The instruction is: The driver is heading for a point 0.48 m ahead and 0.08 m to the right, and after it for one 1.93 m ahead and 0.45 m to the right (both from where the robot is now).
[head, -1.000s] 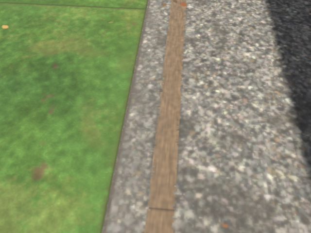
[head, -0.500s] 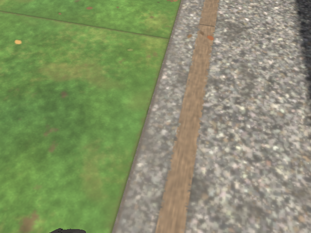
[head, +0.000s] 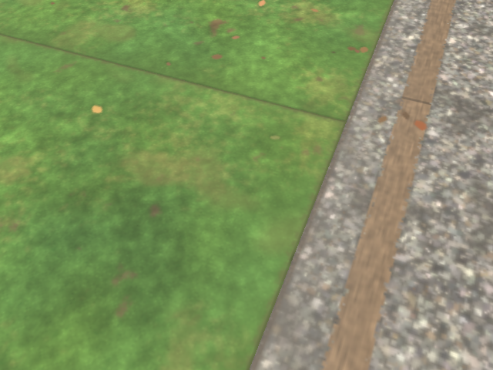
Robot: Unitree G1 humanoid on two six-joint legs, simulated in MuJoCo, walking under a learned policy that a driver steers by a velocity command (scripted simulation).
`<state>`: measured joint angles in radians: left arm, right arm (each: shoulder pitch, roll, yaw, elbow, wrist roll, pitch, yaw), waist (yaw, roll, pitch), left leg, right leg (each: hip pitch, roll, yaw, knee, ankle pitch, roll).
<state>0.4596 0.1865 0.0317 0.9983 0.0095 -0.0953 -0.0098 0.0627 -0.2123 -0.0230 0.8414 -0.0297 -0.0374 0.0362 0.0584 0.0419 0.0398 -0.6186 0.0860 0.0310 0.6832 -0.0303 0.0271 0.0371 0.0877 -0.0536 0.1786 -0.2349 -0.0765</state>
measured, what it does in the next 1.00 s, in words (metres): walks ahead, turning right: left foot, then right foot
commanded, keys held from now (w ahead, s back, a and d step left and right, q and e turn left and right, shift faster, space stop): w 0.06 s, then w+e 0.72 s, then w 0.22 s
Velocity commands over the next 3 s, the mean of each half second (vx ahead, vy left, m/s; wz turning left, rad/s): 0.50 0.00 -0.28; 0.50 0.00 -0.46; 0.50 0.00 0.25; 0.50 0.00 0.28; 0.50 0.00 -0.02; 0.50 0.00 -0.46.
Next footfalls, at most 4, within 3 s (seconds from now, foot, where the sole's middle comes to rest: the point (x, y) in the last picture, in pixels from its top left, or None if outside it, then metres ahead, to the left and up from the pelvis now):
0.12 left None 0.24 0.11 -0.78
0.70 right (314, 368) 0.48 -0.10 -0.78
1.24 left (309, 250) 0.84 -0.10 -0.78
1.80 right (375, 188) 1.10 -0.33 -0.78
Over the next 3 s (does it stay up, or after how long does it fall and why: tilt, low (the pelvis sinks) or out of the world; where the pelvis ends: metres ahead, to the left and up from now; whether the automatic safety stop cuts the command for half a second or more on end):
stays up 1.56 -0.32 -0.02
